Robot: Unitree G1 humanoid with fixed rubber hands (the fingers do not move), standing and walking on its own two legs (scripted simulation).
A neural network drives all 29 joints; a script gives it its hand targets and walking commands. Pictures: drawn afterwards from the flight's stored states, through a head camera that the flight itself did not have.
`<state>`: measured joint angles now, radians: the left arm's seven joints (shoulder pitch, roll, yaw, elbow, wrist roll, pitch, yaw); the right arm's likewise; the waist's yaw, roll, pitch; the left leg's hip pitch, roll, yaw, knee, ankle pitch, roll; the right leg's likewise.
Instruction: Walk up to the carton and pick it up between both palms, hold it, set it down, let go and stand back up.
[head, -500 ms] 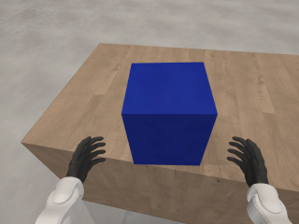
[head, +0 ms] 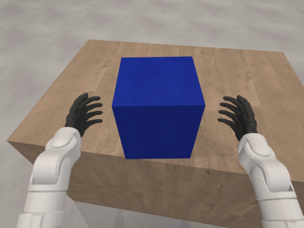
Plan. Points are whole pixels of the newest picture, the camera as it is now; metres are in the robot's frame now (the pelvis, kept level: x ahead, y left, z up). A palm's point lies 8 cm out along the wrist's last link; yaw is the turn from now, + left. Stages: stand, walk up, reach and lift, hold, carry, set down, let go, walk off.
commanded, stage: reach and lift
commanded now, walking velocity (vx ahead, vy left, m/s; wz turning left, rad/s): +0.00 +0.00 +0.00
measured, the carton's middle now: (157, 110) +0.45 -0.01 +0.05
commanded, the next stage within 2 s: none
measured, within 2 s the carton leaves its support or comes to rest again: neither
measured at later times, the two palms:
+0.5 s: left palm (77, 94) +0.40 +0.19 +0.17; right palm (243, 95) +0.38 -0.22 +0.16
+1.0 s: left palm (80, 72) +0.45 +0.18 +0.20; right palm (245, 75) +0.42 -0.23 +0.19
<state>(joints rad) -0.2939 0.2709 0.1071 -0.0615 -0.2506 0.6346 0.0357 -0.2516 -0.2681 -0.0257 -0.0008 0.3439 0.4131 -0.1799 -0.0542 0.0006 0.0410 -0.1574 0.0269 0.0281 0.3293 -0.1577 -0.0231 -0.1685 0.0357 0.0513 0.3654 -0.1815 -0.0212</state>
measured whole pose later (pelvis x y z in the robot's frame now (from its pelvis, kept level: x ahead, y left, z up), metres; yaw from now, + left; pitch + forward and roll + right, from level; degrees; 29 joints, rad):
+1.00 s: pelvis +0.01 +0.01 +0.00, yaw +0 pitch +6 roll -1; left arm -0.90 0.36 0.08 0.49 -0.23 0.67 0.09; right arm -0.90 -0.41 0.04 0.68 0.47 0.41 -0.11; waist -0.09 0.01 -0.06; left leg -0.31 0.03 0.01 0.37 -0.17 -0.01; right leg -0.28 0.04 0.04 0.32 -0.15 -0.01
